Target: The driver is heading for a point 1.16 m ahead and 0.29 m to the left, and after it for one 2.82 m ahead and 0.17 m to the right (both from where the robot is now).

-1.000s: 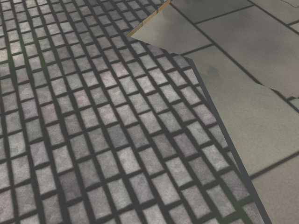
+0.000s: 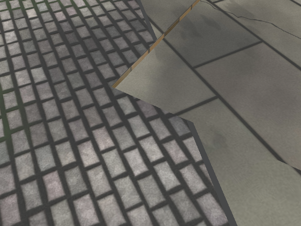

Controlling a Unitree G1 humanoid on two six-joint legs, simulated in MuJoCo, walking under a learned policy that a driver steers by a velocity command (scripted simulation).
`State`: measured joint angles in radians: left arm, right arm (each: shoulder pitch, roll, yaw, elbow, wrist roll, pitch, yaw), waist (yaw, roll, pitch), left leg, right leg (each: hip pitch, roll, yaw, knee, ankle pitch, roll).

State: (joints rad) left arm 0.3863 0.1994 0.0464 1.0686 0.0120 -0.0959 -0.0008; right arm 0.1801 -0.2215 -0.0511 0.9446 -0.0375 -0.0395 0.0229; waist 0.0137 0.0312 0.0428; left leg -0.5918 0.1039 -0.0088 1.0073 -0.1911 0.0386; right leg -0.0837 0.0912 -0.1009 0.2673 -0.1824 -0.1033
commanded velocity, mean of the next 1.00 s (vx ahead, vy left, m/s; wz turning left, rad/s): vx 0.50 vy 0.00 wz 0.04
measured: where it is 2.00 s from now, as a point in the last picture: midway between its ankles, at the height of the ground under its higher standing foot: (136, 128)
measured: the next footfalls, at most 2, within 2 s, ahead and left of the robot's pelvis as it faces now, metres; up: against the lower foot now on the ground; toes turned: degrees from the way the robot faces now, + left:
left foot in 0.28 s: +0.32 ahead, +0.12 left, +0.00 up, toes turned +4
right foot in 0.84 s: +0.62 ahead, -0.05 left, +0.00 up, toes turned -4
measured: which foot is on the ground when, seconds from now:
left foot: up 0.00-0.26, down 0.28-0.86, up 0.88-1.00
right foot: down 0.00-0.30, up 0.32-0.82, down 0.84-1.00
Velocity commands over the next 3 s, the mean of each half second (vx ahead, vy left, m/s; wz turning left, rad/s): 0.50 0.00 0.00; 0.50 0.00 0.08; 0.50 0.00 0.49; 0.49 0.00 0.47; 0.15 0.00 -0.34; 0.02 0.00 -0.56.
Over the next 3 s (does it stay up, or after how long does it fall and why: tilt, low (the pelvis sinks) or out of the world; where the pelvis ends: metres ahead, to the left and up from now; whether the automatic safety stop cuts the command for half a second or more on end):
stays up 1.12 0.22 -0.02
